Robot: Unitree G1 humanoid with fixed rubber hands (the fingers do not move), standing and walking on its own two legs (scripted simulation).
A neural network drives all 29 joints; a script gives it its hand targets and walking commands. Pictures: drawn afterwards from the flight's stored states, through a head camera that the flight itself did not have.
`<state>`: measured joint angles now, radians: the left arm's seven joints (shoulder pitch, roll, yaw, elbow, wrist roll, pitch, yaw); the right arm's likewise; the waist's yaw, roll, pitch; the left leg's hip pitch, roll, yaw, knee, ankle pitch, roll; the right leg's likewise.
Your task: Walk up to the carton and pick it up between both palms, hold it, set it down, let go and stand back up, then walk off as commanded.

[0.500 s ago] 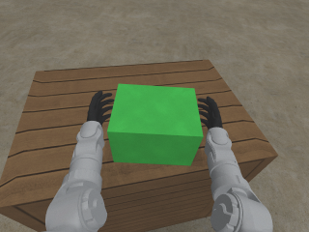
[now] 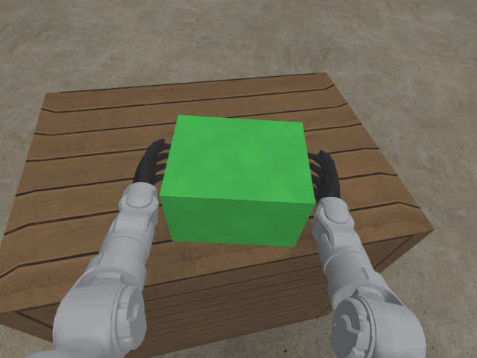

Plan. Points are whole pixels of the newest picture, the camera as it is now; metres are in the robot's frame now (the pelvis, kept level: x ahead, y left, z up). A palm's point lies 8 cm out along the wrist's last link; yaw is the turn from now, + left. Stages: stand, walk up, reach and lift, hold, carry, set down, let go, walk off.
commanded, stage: set down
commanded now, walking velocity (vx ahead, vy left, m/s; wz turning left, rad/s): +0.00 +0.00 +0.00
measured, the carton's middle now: (237, 181) +0.43 +0.02 +0.04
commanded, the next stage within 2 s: none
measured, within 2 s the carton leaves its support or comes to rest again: neither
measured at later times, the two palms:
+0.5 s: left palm (148, 182) +0.42 +0.18 +0.04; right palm (342, 183) +0.42 -0.18 +0.06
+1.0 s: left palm (126, 202) +0.37 +0.20 +0.04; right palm (356, 213) +0.36 -0.19 +0.06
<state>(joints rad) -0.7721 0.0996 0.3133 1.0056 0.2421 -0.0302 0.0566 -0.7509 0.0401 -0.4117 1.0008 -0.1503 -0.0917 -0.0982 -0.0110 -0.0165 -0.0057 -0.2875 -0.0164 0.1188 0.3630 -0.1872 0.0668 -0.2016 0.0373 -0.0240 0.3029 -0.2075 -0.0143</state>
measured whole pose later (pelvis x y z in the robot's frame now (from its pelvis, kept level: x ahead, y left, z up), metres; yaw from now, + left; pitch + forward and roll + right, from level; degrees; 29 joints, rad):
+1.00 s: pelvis -0.03 +0.01 -0.01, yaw -1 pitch +16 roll -2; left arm -0.66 0.20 0.12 0.91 -0.01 -0.01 0.04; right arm -0.62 -0.22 -0.03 0.90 0.28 -0.11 -0.06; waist -0.01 0.00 -0.21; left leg -0.58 -0.01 0.12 0.46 -0.16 0.06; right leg -0.50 0.04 -0.02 0.40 -0.18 -0.02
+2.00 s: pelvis -0.05 +0.01 +0.00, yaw +0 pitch +0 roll -2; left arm 0.13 0.23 0.03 -0.09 -0.07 0.45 0.07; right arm 0.19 -0.26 -0.03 -0.04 0.30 0.24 -0.05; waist 0.00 -0.04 -0.08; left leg -0.26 -0.01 0.11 0.40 -0.15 0.06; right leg -0.17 0.04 -0.02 0.34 -0.17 -0.01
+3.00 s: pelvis -0.04 +0.00 +0.00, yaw +0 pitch +1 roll -1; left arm 0.26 0.23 0.02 -0.16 -0.09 0.36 0.04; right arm 0.35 -0.26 -0.03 -0.10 0.19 0.26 0.05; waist 0.02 0.01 0.01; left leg -0.25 -0.01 0.11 0.39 -0.16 0.06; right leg -0.16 0.04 -0.02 0.33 -0.18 -0.02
